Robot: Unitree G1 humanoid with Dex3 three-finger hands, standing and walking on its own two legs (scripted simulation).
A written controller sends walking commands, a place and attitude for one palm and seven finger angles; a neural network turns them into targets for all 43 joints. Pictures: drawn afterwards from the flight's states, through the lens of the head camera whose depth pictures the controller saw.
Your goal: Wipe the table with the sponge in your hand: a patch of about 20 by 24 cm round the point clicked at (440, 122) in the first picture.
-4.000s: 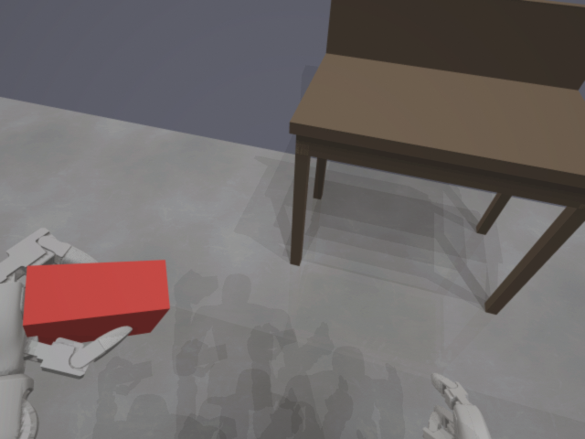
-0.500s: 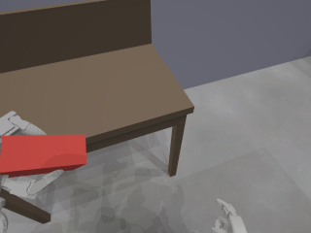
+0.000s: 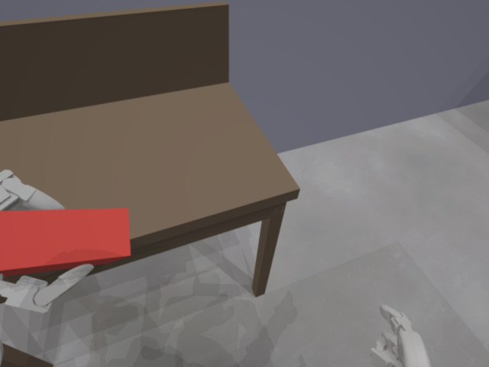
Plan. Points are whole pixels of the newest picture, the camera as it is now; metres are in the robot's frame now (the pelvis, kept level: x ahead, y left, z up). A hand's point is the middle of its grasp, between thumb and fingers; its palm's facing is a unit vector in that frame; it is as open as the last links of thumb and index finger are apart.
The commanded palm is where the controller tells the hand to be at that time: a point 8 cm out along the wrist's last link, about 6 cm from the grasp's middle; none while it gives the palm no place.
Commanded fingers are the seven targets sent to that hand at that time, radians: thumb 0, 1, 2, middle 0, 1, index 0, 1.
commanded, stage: come to a stop and stand still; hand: left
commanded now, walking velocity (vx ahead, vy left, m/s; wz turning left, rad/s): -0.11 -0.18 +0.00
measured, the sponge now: (81, 241) +0.22 +0.21 +0.17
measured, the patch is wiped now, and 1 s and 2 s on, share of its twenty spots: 0.00 0.00 0.00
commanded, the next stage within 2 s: look again from close up in 0.96 s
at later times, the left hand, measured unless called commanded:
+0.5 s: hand (47, 300) +0.15 +0.22 +0.17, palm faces +0.41 -0.82 -0.40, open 9.6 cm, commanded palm +0.10 +0.25 +0.18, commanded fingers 0.00 0.10 1.30 -1.20 -1.60 -1.20 -1.60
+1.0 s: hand (52, 334) +0.13 +0.20 +0.16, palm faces +0.39 -0.84 -0.39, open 9.6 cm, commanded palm +0.08 +0.24 +0.18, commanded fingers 0.00 0.10 1.30 -1.20 -1.60 -1.20 -1.60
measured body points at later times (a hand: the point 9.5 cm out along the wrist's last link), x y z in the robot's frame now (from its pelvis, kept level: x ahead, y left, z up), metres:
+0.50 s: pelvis -0.05 -0.03 +0.00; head -0.06 -0.03 +0.45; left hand +0.13 +0.26 +0.19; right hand +0.09 -0.27 -0.09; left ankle -0.03 +0.09 -0.73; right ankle -0.02 -0.11 -0.73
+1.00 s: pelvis -0.09 -0.04 +0.01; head -0.10 -0.04 +0.46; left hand +0.10 +0.24 +0.18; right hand +0.06 -0.27 -0.09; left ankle -0.03 +0.09 -0.73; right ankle -0.02 -0.11 -0.73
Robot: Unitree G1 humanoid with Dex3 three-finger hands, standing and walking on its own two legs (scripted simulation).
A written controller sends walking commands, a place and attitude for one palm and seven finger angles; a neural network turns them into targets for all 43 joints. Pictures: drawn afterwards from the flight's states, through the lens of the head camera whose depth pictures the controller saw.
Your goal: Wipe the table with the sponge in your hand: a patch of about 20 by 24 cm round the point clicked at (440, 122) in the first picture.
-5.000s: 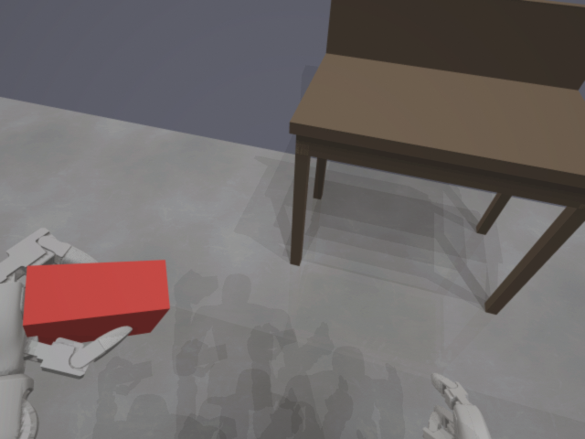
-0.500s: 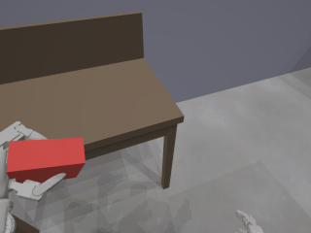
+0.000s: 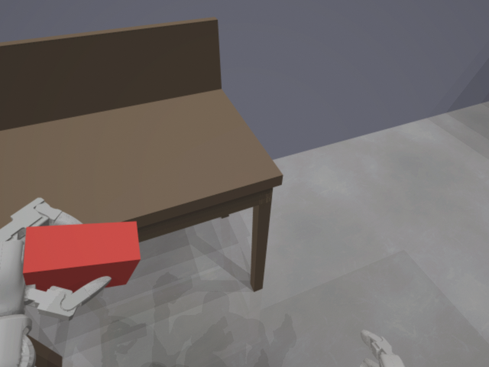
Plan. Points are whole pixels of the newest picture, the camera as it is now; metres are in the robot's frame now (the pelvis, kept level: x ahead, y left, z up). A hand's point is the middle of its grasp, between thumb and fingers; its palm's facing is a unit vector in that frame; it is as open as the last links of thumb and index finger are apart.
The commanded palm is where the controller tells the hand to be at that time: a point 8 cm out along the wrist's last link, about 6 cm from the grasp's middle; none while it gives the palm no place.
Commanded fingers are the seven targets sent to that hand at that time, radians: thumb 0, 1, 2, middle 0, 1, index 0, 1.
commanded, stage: look again from close up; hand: left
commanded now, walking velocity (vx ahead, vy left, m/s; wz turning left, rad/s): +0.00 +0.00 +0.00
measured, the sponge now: (99, 258) +0.22 +0.21 +0.13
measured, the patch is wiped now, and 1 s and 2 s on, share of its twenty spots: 0.00 0.00 0.00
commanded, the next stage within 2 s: shuffle to correct the standing spot in 0.30 s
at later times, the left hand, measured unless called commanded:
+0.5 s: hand (22, 224) +0.26 +0.32 +0.15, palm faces +0.36 -0.84 -0.40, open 9.6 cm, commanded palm +0.19 +0.34 +0.18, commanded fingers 0.00 0.10 1.30 -1.20 -1.60 -1.20 -1.60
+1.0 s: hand (50, 190) +0.31 +0.31 +0.16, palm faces +0.38 -0.85 -0.36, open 9.6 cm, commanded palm +0.26 +0.35 +0.18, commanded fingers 0.00 0.10 1.30 -1.20 -1.60 -1.20 -1.60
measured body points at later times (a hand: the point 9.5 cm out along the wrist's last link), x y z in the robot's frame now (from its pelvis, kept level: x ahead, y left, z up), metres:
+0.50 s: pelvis +0.02 +0.07 +0.00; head +0.04 +0.10 +0.45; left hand +0.23 +0.37 +0.17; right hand +0.19 -0.15 -0.06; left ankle +0.05 +0.13 -0.74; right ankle +0.04 -0.05 -0.73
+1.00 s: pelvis +0.09 +0.07 -0.02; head +0.12 +0.10 +0.43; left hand +0.28 +0.35 +0.18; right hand +0.26 -0.17 -0.09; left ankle +0.12 +0.17 -0.72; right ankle +0.03 -0.05 -0.74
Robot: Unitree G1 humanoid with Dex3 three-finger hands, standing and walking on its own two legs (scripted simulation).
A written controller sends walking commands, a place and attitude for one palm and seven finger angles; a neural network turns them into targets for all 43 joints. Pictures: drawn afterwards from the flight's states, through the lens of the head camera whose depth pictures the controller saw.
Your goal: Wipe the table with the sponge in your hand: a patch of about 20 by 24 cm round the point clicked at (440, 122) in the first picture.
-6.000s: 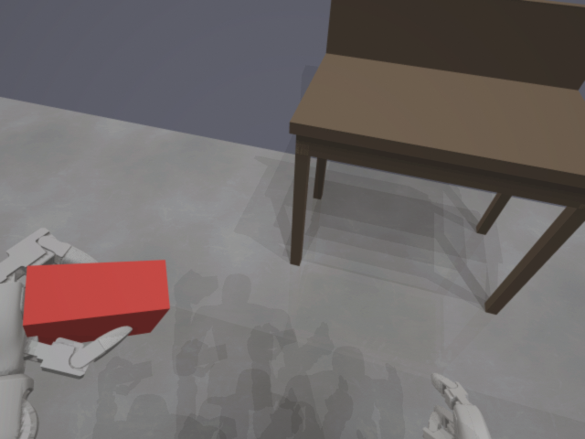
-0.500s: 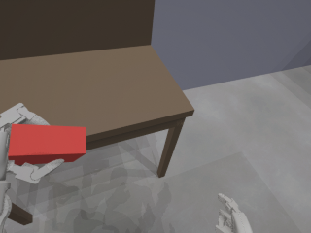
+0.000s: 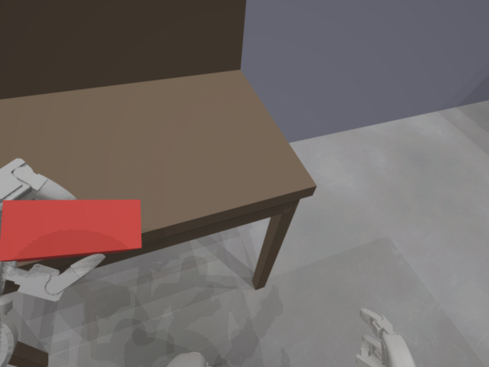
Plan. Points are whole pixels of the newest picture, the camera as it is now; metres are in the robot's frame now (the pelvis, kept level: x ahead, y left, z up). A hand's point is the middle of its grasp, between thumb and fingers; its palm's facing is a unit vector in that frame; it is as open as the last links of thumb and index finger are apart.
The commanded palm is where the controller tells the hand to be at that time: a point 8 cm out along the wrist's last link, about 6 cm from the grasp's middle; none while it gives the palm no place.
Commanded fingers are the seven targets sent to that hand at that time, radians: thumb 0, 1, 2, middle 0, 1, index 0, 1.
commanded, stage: shuffle to correct the standing spot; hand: left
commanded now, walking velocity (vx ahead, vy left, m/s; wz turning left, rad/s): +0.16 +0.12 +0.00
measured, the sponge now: (94, 230) +0.23 +0.21 +0.16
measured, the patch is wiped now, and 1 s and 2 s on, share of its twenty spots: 0.00 0.00 0.00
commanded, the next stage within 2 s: come to a stop and stand still in 0.52 s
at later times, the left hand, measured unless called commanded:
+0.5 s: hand (61, 178) +0.29 +0.27 +0.17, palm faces +0.41 -0.77 -0.48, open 9.6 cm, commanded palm +0.23 +0.30 +0.20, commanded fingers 0.00 0.10 1.30 -1.20 -1.60 -1.20 -1.60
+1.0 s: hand (46, 151) +0.33 +0.31 +0.17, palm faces +0.44 -0.82 -0.36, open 9.6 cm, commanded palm +0.28 +0.34 +0.20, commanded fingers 0.00 0.10 1.30 -1.20 -1.60 -1.20 -1.60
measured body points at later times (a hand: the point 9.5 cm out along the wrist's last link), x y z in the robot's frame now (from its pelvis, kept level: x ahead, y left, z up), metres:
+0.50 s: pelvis +0.08 +0.01 +0.02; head +0.12 +0.01 +0.47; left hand +0.26 +0.31 +0.20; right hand +0.24 -0.23 -0.09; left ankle +0.12 +0.17 -0.68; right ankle +0.05 -0.08 -0.72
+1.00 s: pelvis +0.12 +0.05 +0.02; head +0.13 +0.06 +0.47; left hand +0.30 +0.35 +0.19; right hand +0.29 -0.16 -0.07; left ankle +0.11 +0.16 -0.72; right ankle +0.13 -0.04 -0.72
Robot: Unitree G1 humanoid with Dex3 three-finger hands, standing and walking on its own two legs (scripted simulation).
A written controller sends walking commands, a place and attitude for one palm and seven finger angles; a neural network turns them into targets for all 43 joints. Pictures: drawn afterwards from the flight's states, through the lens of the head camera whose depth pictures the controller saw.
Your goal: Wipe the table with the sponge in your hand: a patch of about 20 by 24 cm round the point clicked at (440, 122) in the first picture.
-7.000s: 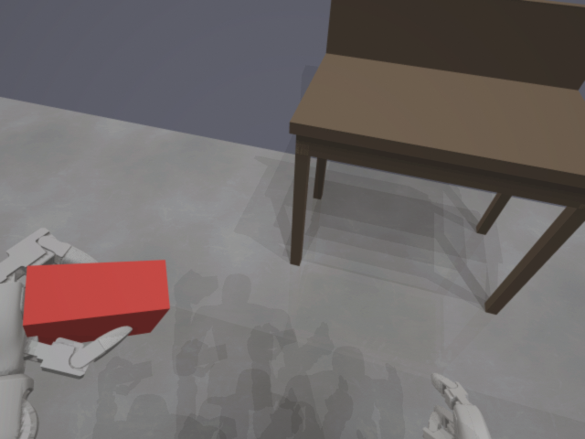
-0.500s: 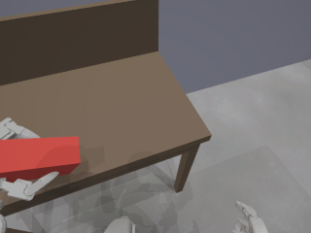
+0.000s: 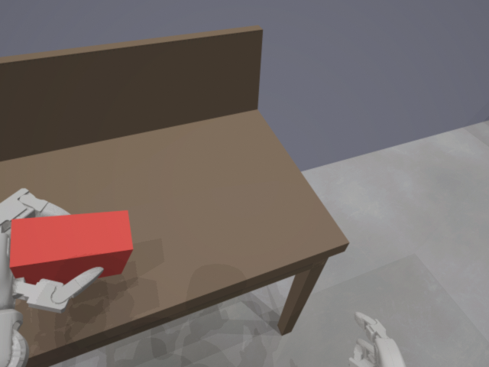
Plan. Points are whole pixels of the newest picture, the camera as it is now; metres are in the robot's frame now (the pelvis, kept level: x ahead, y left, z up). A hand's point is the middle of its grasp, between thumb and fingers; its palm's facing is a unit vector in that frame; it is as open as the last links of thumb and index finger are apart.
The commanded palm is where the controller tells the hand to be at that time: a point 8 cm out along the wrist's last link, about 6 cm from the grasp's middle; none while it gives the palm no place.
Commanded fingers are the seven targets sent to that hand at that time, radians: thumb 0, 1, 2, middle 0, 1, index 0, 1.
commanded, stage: come to a stop and stand still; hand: left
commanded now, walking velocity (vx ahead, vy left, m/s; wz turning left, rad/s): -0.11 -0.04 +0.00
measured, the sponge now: (92, 248) +0.23 +0.22 +0.13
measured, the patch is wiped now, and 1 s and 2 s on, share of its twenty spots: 0.00 0.00 0.00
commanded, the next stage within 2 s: look again from close up in 0.64 s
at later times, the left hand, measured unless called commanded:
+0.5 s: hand (37, 284) +0.18 +0.26 +0.14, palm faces +0.45 -0.83 -0.32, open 9.6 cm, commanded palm +0.13 +0.28 +0.18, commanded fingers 0.00 0.10 1.30 -1.20 -1.60 -1.20 -1.60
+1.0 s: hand (63, 251) +0.22 +0.25 +0.14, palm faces +0.30 -0.88 -0.38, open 9.6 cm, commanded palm +0.16 +0.30 +0.18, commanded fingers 0.00 0.10 1.30 -1.20 -1.60 -1.20 -1.60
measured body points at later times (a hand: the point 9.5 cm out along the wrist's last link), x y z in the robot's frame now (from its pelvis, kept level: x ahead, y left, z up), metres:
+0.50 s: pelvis -0.03 +0.00 +0.01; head -0.04 +0.01 +0.46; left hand +0.15 +0.30 +0.16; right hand +0.13 -0.22 -0.07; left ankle -0.01 +0.11 -0.74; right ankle +0.00 -0.10 -0.74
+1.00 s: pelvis +0.00 +0.02 +0.01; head +0.02 +0.02 +0.45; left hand +0.19 +0.29 +0.17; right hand +0.15 -0.22 -0.08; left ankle -0.01 +0.11 -0.74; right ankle +0.00 -0.09 -0.74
